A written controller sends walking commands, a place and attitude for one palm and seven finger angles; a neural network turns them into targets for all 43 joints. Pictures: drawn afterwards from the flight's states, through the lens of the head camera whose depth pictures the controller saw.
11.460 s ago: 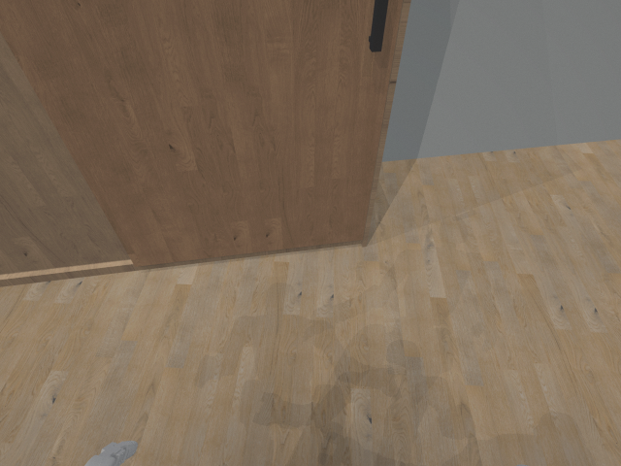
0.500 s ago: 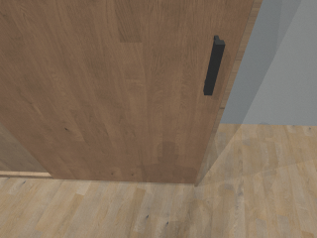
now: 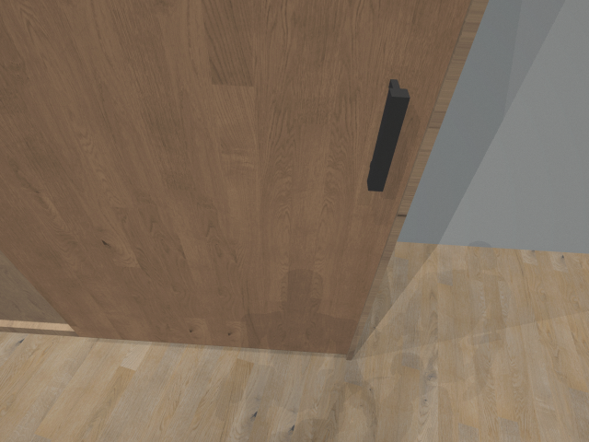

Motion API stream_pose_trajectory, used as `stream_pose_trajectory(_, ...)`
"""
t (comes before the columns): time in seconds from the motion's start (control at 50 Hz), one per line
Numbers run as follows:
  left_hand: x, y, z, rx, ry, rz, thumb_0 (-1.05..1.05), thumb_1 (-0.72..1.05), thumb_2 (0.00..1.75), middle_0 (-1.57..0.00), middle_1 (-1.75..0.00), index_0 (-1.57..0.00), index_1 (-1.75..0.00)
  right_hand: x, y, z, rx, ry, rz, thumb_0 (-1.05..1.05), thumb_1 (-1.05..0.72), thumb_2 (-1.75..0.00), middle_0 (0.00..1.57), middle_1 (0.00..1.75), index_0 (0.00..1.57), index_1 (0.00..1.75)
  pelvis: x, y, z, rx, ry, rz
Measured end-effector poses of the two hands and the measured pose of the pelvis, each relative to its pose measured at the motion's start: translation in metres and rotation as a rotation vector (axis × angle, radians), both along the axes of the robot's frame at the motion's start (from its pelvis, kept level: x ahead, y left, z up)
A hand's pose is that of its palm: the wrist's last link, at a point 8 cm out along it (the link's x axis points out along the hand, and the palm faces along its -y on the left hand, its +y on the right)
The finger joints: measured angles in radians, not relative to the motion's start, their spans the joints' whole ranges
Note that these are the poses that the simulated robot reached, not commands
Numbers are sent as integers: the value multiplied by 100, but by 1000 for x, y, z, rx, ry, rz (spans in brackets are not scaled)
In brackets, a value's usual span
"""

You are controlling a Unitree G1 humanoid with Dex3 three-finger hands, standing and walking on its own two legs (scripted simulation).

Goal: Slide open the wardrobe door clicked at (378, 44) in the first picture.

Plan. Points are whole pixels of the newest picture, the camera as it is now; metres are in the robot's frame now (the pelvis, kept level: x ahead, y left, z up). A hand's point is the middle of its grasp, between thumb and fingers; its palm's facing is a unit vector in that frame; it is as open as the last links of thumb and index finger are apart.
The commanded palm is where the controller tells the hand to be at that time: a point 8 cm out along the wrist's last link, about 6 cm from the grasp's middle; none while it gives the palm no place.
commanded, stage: look again from close up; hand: right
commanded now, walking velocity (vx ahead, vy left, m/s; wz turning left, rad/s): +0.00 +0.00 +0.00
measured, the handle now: (384, 137) +0.52 -0.10 +0.17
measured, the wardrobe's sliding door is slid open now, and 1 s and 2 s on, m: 0.00 0.00 0.00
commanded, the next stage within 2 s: raise the hand with hooked fingers in 0.56 s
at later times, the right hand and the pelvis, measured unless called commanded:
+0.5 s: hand out of the picture +0.03 -0.18 -0.17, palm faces -0.01 +0.98 -0.21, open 7.4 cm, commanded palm none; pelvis +0.01 +0.01 +0.00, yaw +0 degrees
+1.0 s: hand (445, 402) +0.19 -0.17 +0.00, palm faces +0.03 +1.00 -0.08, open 8.1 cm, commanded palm +0.13 -0.24 -0.01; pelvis -0.01 +0.05 -0.03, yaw -1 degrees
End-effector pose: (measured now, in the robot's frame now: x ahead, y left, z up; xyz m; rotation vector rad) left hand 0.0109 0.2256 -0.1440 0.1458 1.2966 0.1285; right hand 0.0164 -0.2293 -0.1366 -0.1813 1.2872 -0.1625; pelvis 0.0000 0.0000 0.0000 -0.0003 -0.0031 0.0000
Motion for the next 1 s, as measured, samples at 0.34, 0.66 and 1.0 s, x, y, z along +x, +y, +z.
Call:
stream_pose_trajectory(0.34, 38, 19, 14, 58, -29, -27, 0, 90, 90, -20, -30, -20, -30, 16, -1, -4, 19, 26, 19, 0, -91, -90, 20, 30, 20, 30, 12, 4, 3, 1, -5, 6)
stream_pose_trajectory(0.66, 41, 23, 13, 45, 3, -32, 0, 90, 90, -20, -30, -20, -30, 13, -1, -1, 2, 59, 15, 0, -91, -90, 20, 30, 20, 30, 17, 10, 6, -2, -5, 5)
stream_pose_trajectory(1.0, 155, 57, 57, 76, -717, -103, 1, 90, 90, -20, -30, -20, -30, 154, 5, 146, 98, -1236, 185, 0, -70, -81, 22, 43, 22, 43, -14, 45, -33, -10, 116, -24)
